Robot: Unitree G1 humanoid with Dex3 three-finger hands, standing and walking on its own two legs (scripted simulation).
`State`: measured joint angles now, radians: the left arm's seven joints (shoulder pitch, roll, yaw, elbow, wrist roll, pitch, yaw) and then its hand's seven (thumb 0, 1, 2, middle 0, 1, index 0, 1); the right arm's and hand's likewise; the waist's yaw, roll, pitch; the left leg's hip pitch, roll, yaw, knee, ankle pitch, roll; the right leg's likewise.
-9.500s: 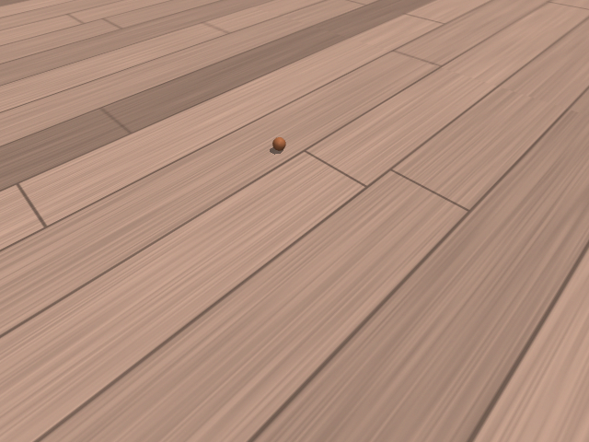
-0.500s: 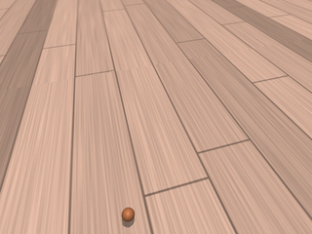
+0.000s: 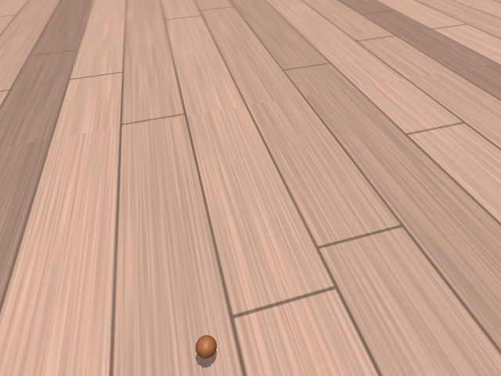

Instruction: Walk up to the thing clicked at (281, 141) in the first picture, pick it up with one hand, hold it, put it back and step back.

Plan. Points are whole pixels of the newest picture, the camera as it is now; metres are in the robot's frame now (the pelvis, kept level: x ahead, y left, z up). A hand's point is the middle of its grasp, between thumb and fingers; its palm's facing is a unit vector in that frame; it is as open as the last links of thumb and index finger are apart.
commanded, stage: walk up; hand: left
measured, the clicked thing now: (206, 346) +0.40 +0.21 -0.74
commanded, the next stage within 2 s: stand in 1.94 s
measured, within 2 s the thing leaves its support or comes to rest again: neither
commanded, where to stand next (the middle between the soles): +0.01 -0.04 m, yaw +0 degrees
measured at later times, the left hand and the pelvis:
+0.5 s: hand out of the picture +0.06 +0.25 -0.18, palm faces -0.02 -0.95 -0.32, open 7.4 cm; pelvis -0.04 -0.01 -0.02, yaw +0 degrees
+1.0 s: hand out of the picture +0.02 +0.20 -0.17, palm faces +0.01 -0.94 -0.34, open 7.4 cm; pelvis -0.05 -0.05 -0.02, yaw +0 degrees
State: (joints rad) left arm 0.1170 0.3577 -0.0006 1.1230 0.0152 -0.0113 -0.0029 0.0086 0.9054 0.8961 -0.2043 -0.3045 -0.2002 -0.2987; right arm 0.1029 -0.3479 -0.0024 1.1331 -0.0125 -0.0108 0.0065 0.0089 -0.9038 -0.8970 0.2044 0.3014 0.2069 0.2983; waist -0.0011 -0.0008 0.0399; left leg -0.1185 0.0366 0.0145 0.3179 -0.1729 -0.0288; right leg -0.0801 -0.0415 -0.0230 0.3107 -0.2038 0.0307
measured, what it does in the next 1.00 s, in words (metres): steps on the spot: left foot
